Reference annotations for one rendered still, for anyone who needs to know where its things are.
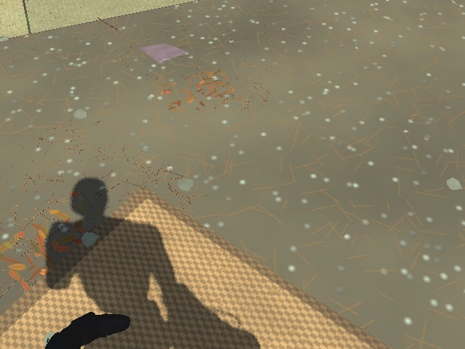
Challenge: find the robot left hand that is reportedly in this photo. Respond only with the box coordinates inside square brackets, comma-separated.
[45, 312, 131, 349]

